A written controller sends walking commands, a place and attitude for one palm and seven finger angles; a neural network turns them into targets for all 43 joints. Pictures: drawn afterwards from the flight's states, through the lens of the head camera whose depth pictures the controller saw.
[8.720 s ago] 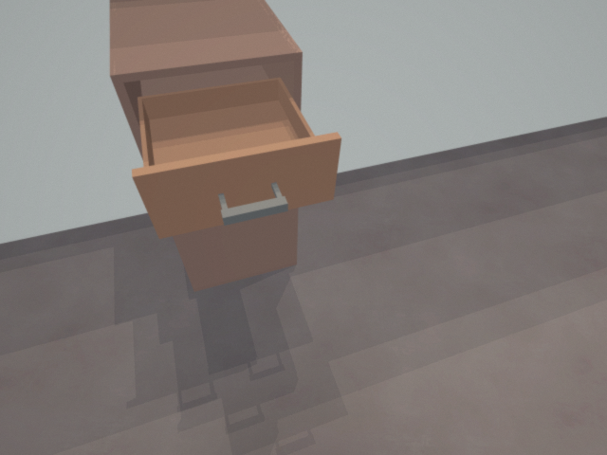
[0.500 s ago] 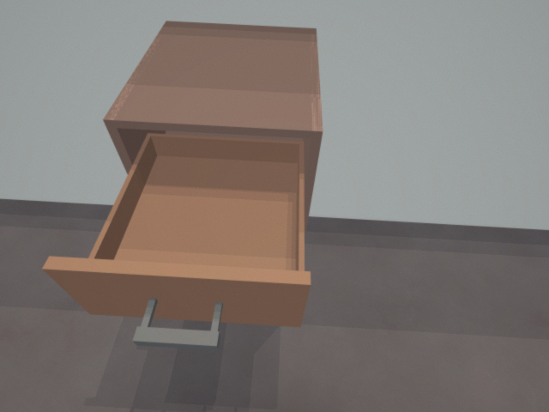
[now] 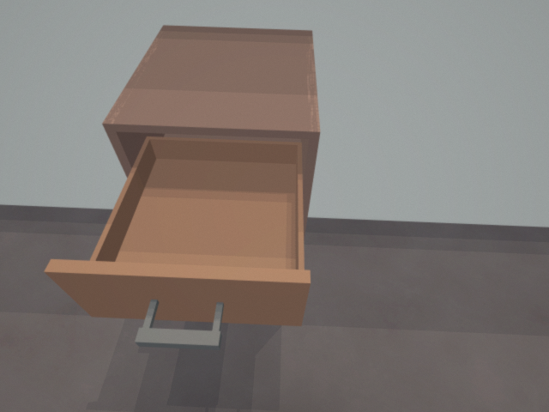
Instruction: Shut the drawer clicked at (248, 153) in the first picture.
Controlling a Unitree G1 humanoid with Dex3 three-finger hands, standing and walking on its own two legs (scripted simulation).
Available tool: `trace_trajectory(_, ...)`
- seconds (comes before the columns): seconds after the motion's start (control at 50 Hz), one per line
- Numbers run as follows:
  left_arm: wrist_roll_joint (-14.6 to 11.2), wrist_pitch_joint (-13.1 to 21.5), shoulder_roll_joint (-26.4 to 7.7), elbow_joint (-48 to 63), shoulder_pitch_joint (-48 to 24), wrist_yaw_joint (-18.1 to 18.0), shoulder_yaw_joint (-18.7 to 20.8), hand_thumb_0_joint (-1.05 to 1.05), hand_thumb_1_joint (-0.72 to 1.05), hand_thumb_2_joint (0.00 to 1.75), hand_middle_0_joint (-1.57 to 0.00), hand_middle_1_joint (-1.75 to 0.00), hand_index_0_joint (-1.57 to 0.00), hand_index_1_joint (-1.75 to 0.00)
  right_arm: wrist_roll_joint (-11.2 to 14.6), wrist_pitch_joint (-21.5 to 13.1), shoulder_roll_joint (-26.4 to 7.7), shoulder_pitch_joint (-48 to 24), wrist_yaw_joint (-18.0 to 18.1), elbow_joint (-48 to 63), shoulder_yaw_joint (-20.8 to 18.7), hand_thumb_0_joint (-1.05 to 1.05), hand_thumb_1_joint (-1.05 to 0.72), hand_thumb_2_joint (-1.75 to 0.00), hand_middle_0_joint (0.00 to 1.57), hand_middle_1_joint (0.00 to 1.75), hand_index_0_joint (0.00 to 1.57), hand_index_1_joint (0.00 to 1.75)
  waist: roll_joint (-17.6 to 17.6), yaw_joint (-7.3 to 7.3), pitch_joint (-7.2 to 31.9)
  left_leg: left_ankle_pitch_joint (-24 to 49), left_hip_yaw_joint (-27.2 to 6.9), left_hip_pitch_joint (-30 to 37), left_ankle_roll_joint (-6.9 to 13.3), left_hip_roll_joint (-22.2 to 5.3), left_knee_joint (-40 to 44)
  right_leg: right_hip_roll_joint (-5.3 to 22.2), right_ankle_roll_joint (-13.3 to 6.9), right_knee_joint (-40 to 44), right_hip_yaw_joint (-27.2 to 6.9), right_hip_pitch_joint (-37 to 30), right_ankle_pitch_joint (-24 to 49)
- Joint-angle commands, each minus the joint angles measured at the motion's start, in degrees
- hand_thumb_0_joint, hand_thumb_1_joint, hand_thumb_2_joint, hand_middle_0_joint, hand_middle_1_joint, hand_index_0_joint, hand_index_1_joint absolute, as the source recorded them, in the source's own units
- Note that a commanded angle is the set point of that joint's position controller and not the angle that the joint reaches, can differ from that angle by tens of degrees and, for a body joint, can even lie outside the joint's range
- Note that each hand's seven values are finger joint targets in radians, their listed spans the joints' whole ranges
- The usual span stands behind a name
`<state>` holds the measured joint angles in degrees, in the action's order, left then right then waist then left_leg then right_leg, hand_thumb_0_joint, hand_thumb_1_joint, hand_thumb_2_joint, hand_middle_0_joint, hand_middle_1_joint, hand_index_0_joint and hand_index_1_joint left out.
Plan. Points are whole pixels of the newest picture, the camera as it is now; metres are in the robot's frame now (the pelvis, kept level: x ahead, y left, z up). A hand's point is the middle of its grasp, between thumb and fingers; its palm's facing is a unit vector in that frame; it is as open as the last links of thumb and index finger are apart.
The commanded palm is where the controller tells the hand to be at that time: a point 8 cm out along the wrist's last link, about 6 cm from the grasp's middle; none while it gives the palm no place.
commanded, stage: shuffle to correct the standing spot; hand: left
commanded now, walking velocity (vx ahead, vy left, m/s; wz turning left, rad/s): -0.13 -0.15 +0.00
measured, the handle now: (182, 323) +0.24 +0.15 -0.02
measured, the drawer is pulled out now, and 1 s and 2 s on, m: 0.30 0.30 0.30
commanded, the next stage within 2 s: come to a stop and stand still in 0.10 s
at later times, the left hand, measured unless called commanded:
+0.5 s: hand out of the picture -0.01 +0.13 -0.17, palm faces +0.00 -0.97 -0.23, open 7.4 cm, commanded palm none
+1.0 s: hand out of the picture +0.00 +0.19 -0.18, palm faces +0.01 -0.98 -0.22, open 7.4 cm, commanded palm none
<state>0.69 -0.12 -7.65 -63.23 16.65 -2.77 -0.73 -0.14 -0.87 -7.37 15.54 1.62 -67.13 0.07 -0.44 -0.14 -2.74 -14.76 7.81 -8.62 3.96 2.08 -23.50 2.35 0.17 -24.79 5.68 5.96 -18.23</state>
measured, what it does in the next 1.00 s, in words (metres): stands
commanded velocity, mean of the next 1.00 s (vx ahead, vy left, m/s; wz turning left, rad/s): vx -0.02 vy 0.02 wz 0.00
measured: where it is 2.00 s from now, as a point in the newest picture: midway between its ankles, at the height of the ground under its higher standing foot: outside the picture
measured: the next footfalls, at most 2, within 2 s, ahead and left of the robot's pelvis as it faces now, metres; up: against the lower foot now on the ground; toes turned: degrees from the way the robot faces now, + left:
none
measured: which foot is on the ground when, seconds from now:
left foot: down 0.00-1.00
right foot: down 0.00-1.00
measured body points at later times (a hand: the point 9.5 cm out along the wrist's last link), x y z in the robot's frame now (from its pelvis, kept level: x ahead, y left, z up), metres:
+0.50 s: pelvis -0.02 -0.05 +0.00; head -0.01 -0.07 +0.44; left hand -0.01 +0.18 -0.15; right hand -0.03 -0.27 -0.17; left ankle -0.02 +0.07 -0.74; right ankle -0.05 -0.12 -0.74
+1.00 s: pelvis -0.04 +0.01 -0.01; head -0.04 +0.01 +0.44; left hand +0.00 +0.24 -0.16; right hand +0.00 -0.23 -0.16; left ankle -0.02 +0.09 -0.74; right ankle -0.05 -0.12 -0.74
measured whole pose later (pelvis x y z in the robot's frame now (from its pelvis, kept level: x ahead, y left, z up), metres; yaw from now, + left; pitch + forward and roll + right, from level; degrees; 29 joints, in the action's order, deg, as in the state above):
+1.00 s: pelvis -0.04 +0.01 -0.01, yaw -1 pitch -2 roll -1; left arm 1.2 -1.3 -9.9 -56.5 14.5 -2.2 0.1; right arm -1.1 0.7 -10.3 15.2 0.8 -55.9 -0.7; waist 0.8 -0.1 -2.0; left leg -16.8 4.5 -15.2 3.6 1.1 -33.6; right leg 2.3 -0.2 -33.2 4.4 12.6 -18.8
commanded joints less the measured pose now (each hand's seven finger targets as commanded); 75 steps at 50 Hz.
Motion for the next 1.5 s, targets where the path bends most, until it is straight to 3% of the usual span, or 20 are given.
trace_trajectory(0.0,-0.2,0.1,-5.5,1.8,5.0,-0.6,1.4,0.00,0.90,0.90,-0.20,-0.30,-0.20,-0.30,0.1,-0.5,-6.5,3.9,0.8,1.2,-1.5,0.00,-0.90,-0.90,0.20,0.30,0.20,0.30,1.5,0.16,0.6,26.0,-10.8,5.2,-0.1,-11.5,3.0,4.4,-0.8,1.6,-4.4,6.1,13.1)
trace_trajectory(0.2,0.8,-2.3,-6.5,5.9,3.3,0.0,2.9,0.00,0.90,0.90,-0.20,-0.30,-0.20,-0.30,-0.5,0.8,-9.8,2.0,1.3,4.1,-4.0,0.00,-0.90,-0.90,0.20,0.30,0.20,0.30,6.3,0.41,2.3,20.7,-15.4,0.3,5.3,-20.1,4.2,1.6,-0.4,-14.2,-4.6,14.5,-6.3)
trace_trajectory(0.24,0.8,-1.5,-5.5,4.9,5.6,0.0,2.5,0.00,0.90,0.90,-0.20,-0.30,-0.20,-0.30,-0.6,0.8,-8.8,-1.4,0.7,4.9,-3.4,0.00,-0.90,-0.90,0.20,0.30,0.20,0.30,4.4,-1.76,3.1,10.1,-11.6,-4.5,2.5,-16.0,2.0,2.6,-0.8,-4.5,-5.6,8.5,1.6)
trace_trajectory(0.26,0.9,-0.8,-6.7,4.4,5.2,-0.1,2.3,0.00,0.90,0.90,-0.20,-0.30,-0.20,-0.30,-0.3,1.0,-7.4,-1.2,0.2,5.2,-3.1,0.00,-0.90,-0.90,0.20,0.30,0.20,0.30,0.3,-1.11,2.6,3.1,-9.1,-5.7,0.0,-11.8,-0.1,4.0,-1.5,1.4,-8.7,7.4,5.9)
trace_trajectory(0.3,0.6,0.3,-9.6,4.4,2.6,-0.2,2.1,0.00,0.90,0.90,-0.20,-0.30,-0.20,-0.30,-0.2,2.1,-5.0,0.4,-0.4,4.8,-2.2,0.00,-0.90,-0.90,0.20,0.30,0.20,0.30,-10.0,0.51,-0.5,-6.9,-4.9,-6.3,-3.1,-5.9,-5.2,10.0,-4.9,10.1,-16.9,11.0,-5.1)
trace_trajectory(0.34,0.4,0.6,-10.4,4.8,0.9,-0.2,2.0,0.00,0.90,0.90,-0.20,-0.30,-0.20,-0.30,-0.8,2.4,-4.8,1.6,-0.9,3.6,-1.8,0.00,-0.90,-0.90,0.20,0.30,0.20,0.30,-7.4,1.03,-3.5,-4.5,-4.8,-5.8,-3.8,-5.2,-8.8,11.6,-7.2,14.8,-19.5,14.3,-12.0)
trace_trajectory(0.38,0.2,1.0,-10.1,4.8,0.5,-0.2,1.8,0.00,0.90,0.90,-0.20,-0.30,-0.20,-0.30,-0.8,2.0,-4.7,3.1,-0.8,2.7,-1.3,0.00,-0.90,-0.90,0.20,0.30,0.20,0.30,-2.8,1.46,-3.7,-1.1,-5.5,-5.2,-3.7,-5.6,-7.0,10.3,-7.0,13.0,-17.5,12.4,-4.2)
trace_trajectory(0.56,0.3,0.9,-11.3,4.7,2.8,-0.9,3.0,0.00,0.90,0.90,-0.20,-0.30,-0.20,-0.30,0.2,1.9,-5.1,3.2,0.2,3.5,-1.5,0.00,-0.90,-0.90,0.20,0.30,0.20,0.30,-3.1,-0.33,0.5,-0.5,-5.4,-7.7,-4.7,-6.0,-6.9,14.0,-8.4,1.3,-13.9,0.4,39.8)
trace_trajectory(0.66,0.0,0.1,-9.4,6.7,1.0,-0.8,2.7,0.00,0.90,0.90,-0.20,-0.30,-0.20,-0.30,0.0,1.4,-5.9,3.9,0.2,4.1,-1.9,0.00,-0.90,-0.90,0.20,0.30,0.20,0.30,3.2,-0.23,0.9,20.9,-8.3,0.9,-2.1,-9.8,-2.7,7.3,-3.6,-1.5,-8.0,8.3,24.6)
trace_trajectory(0.7,0.1,0.0,-8.4,6.5,1.7,-0.7,2.5,0.00,0.90,0.90,-0.20,-0.30,-0.20,-0.30,-0.1,1.4,-6.3,3.4,0.1,4.6,-1.9,0.00,-0.90,-0.90,0.20,0.30,0.20,0.30,2.5,-0.47,1.2,16.6,-9.7,-0.2,-1.3,-10.4,-1.6,6.2,-3.1,0.5,-7.7,8.3,15.5)
trace_trajectory(0.72,0.2,1.8,-8.5,3.4,8.2,-2.2,2.5,0.00,0.90,0.90,-0.20,-0.30,-0.20,-0.30,0.3,-0.1,-7.2,-3.7,0.1,10.6,-1.7,0.00,-0.90,-0.90,0.20,0.30,0.20,0.30,0.6,-2.21,2.2,13.2,-5.6,-5.8,-3.4,-9.0,-16.0,10.0,-0.4,1.7,-13.1,4.3,45.4)
trace_trajectory(0.74,0.4,2.7,-12.1,6.9,5.3,-1.5,2.9,0.00,0.90,0.90,-0.20,-0.30,-0.20,-0.30,-0.2,0.8,-4.6,0.1,-0.8,12.3,-1.6,0.00,-0.90,-0.90,0.20,0.30,0.20,0.30,-5.5,-0.03,5.5,-8.2,-6.7,-12.5,-3.3,-4.9,-19.2,15.6,-4.8,2.1,-17.0,-0.5,41.2)
trace_trajectory(0.76,0.9,3.0,-12.2,8.5,3.2,-1.2,3.2,0.00,0.90,0.90,-0.20,-0.30,-0.20,-0.30,-0.7,1.3,-5.2,0.5,-1.1,13.1,-1.8,0.00,-0.90,-0.90,0.20,0.30,0.20,0.30,-3.9,-0.07,8.4,-9.9,-6.7,-13.3,-3.4,-5.3,-20.9,17.5,-9.2,1.8,-17.6,-2.6,40.1)
trace_trajectory(0.8,1.0,2.7,-11.4,9.9,0.8,-0.9,3.1,0.00,0.90,0.90,-0.20,-0.30,-0.20,-0.30,-0.3,1.4,-4.1,1.2,-1.2,13.9,-1.7,0.00,-0.90,-0.90,0.20,0.30,0.20,0.30,-3.1,1.44,6.7,-8.9,-5.5,-10.5,-3.8,-4.0,-16.5,14.3,-10.9,0.3,-13.0,0.8,34.8)
trace_trajectory(0.84,0.5,1.9,-10.9,10.5,-1.5,-0.7,2.8,0.00,0.90,0.90,-0.20,-0.30,-0.20,-0.30,-0.4,1.0,-4.6,4.7,-1.2,12.7,-1.5,0.00,-0.90,-0.90,0.20,0.30,0.20,0.30,-2.7,2.90,4.2,0.3,-5.4,-2.6,-3.7,-3.8,-4.8,10.0,-7.4,-2.7,-9.1,7.0,21.5)
trace_trajectory(0.88,0.0,0.6,-8.0,10.4,-0.2,-0.3,2.4,0.00,0.90,0.90,-0.20,-0.30,-0.20,-0.30,-1.1,0.6,-8.5,3.5,-1.0,13.3,-1.8,0.00,-0.90,-0.90,0.20,0.30,0.20,0.30,6.0,0.57,-1.3,6.3,-12.9,-7.1,-0.5,-10.6,-0.9,2.9,-2.8,-4.1,-5.3,10.7,2.5)
trace_trajectory(0.92,0.4,-0.5,-7.5,9.9,0.6,-0.1,2.2,0.00,0.90,0.90,-0.20,-0.30,-0.20,-0.30,-1.1,0.7,-9.8,0.8,-0.9,14.5,-1.7,0.00,-0.90,-0.90,0.20,0.30,0.20,0.30,7.0,-0.60,-5.7,-6.5,-18.7,-15.2,1.6,-11.5,6.1,0.1,-1.8,-5.4,-3.0,8.2,-5.1)
trace_trajectory(1.08,0.6,-0.3,-7.8,9.3,1.6,1.0,1.8,0.00,0.90,0.90,-0.20,-0.30,-0.20,-0.30,-1.0,0.4,-11.2,0.2,-0.9,14.4,-1.9,0.00,-0.90,-0.90,0.20,0.30,0.20,0.30,2.7,-0.56,-1.5,-14.2,-18.6,-10.2,0.9,-10.2,10.0,0.8,-1.9,-3.3,-5.2,9.1,-2.2)
trace_trajectory(1.36,0.0,0.5,-7.7,4.9,3.5,0.4,1.2,0.00,0.90,0.90,-0.20,-0.30,-0.20,-0.30,-0.3,-0.9,-9.4,2.2,-0.2,9.0,-1.0,0.00,-0.90,-0.90,0.20,0.30,0.20,0.30,0.7,-0.06,2.5,13.4,-12.7,0.2,0.1,-8.8,3.6,3.1,-1.0,0.0,-6.7,6.3,9.1)
trace_trajectory(1.48,0.0,0.5,-7.2,3.4,3.8,0.2,1.1,0.00,0.90,0.90,-0.20,-0.30,-0.20,-0.30,-0.3,-0.8,-8.8,2.1,-0.1,7.3,-0.8,0.00,-0.90,-0.90,0.20,0.30,0.20,0.30,1.2,-0.13,0.8,12.7,-11.6,-0.1,-0.3,-8.3,3.1,3.6,-1.2,0.7,-7.0,6.3,9.7)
